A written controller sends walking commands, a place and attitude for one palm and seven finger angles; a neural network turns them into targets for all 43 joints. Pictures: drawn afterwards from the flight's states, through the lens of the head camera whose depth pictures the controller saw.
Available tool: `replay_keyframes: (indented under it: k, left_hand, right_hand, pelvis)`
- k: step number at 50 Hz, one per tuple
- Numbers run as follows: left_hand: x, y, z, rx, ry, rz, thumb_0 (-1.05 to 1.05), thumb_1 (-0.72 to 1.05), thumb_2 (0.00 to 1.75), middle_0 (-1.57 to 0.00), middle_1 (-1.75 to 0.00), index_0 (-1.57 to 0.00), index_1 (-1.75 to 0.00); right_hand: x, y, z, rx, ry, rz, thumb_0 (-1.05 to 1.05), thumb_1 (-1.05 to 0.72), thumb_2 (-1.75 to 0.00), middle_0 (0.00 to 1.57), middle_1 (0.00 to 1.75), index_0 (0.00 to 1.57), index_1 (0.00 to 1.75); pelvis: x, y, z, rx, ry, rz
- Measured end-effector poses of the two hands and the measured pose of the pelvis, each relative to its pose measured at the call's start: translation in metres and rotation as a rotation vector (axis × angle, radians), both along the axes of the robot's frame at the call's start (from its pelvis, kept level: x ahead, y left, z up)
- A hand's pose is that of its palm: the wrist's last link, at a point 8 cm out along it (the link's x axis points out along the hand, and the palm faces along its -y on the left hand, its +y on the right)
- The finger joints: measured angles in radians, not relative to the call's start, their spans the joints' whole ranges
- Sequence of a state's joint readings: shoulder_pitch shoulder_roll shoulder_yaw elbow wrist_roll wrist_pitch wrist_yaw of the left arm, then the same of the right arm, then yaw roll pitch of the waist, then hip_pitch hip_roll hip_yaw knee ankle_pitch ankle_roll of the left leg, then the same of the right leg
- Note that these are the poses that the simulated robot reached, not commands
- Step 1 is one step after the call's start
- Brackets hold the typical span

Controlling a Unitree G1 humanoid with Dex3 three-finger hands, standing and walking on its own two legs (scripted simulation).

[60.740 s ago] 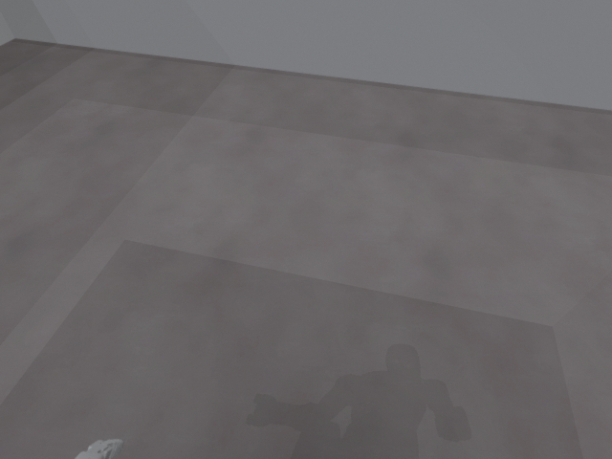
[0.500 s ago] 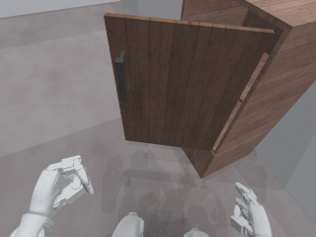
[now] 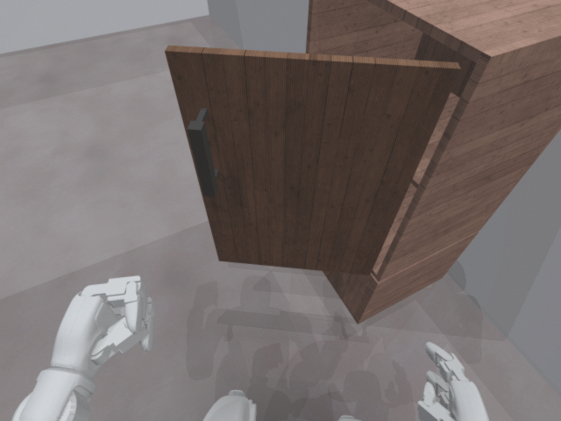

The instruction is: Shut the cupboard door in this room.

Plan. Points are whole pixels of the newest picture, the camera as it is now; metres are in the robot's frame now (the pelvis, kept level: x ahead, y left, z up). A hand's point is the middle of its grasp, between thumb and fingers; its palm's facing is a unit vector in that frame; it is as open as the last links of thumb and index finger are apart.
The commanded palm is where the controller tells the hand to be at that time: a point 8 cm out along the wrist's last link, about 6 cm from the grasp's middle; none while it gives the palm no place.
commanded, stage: raise the hand and make a fist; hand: left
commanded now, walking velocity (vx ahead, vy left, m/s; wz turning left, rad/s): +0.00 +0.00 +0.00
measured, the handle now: (207, 154) +0.53 +0.17 +0.07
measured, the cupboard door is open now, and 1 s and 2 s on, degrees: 57 57 57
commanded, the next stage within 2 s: bring the fist close to the handle in 0.22 s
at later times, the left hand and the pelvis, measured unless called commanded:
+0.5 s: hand (161, 311) +0.24 +0.17 +0.07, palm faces -0.07 -1.00 -0.06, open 3.1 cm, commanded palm +0.24 +0.22 +0.07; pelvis +0.00 -0.01 +0.00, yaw +0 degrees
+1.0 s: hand (186, 245) +0.34 +0.16 +0.07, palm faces -0.07 -1.00 -0.04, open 3.1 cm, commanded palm +0.33 +0.21 +0.07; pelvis +0.00 -0.01 +0.00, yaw -1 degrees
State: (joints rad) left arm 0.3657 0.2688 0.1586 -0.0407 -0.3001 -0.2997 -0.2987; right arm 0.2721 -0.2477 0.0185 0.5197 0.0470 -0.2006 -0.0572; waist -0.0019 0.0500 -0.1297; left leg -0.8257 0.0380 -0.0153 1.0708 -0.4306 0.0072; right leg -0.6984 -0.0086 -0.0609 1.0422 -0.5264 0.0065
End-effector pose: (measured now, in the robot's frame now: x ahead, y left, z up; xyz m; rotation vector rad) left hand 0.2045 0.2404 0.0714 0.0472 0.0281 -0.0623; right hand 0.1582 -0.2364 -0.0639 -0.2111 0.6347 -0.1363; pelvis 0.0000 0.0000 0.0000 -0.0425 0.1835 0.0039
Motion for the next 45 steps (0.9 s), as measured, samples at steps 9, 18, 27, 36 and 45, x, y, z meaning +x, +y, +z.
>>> replay_keyframes:
  k: [9,18,27,36,45]
  left_hand:
    - [-0.002,-0.007,-0.001,0.006,-0.012,0.004,0.02,0.90,0.90,-1.30,-1.50,-1.30,-1.50]
    - [-0.001,-0.012,-0.001,0.011,0.000,0.001,0.01,0.90,0.90,-1.30,-1.50,-1.30,-1.50]
    - [0.032,-0.018,-0.001,0.009,-0.041,-0.017,0.02,0.90,0.90,-1.30,-1.50,-1.30,-1.50]
    - [0.074,-0.021,0.002,0.004,-0.024,-0.011,0.02,0.90,0.90,-1.30,-1.50,-1.30,-1.50]
    - [0.099,-0.021,0.001,-0.001,-0.036,0.002,0.01,0.90,0.90,-1.30,-1.50,-1.30,-1.50]
  right_hand:
    - [0.002,-0.007,-0.001,0.002,-0.007,-0.006,0.01,-0.90,-0.90,0.20,0.30,0.20,0.30]
    - [0.005,-0.006,-0.002,0.018,-0.013,-0.006,0.01,-0.90,-0.90,0.20,0.30,0.20,0.30]
    - [0.003,-0.008,-0.010,0.010,0.008,0.005,0.01,-0.90,-0.90,0.21,0.30,0.20,0.30]
    - [-0.010,-0.013,-0.010,0.014,0.062,-0.033,0.01,-0.90,-0.90,0.21,0.30,0.20,0.30]
    - [-0.023,-0.022,-0.013,0.000,0.130,-0.058,0.01,-0.90,-0.90,0.21,0.30,0.20,0.30]
  pelvis:
    - [0.000,-0.005,-0.001,0.007,0.002,-0.002]
    - [0.000,-0.008,-0.001,0.009,0.002,-0.001]
    - [-0.001,-0.009,-0.004,0.009,0.015,0.002]
    - [0.003,-0.009,0.003,0.020,0.018,-0.010]
    - [0.006,-0.007,0.006,0.023,0.026,-0.016]
